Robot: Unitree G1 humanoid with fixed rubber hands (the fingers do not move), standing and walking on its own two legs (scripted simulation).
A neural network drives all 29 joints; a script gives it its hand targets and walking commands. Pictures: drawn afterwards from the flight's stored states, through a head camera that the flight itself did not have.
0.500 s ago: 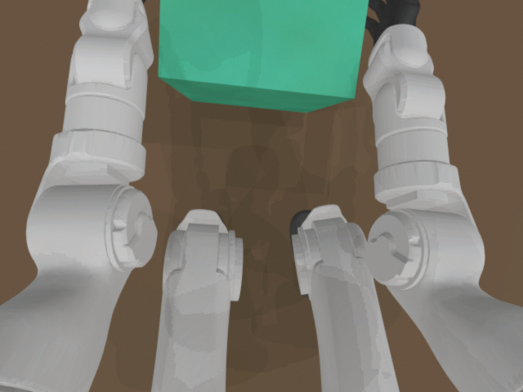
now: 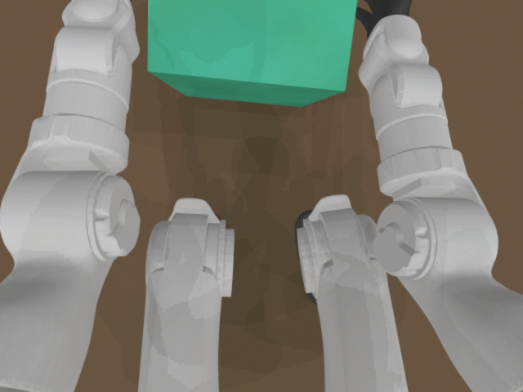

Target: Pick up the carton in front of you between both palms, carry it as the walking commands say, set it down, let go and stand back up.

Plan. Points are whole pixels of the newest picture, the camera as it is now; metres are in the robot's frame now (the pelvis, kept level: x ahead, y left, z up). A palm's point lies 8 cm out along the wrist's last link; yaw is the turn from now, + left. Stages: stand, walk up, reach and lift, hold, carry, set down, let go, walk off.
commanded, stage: set down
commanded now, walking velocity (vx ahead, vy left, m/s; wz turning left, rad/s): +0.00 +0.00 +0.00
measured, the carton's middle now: (251, 18) +0.55 +0.02 -0.25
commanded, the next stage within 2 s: none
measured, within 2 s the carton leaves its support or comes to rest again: neither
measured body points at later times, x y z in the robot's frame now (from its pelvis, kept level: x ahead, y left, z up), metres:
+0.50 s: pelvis -0.01 +0.00 -0.01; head +0.36 +0.03 +0.24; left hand +0.56 +0.18 -0.17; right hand +0.54 -0.13 -0.18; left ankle +0.09 +0.11 -0.35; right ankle +0.10 -0.12 -0.35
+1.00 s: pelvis -0.01 +0.00 -0.02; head +0.37 +0.02 +0.21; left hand +0.57 +0.22 -0.21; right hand +0.55 -0.18 -0.20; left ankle +0.10 +0.11 -0.35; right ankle +0.10 -0.12 -0.35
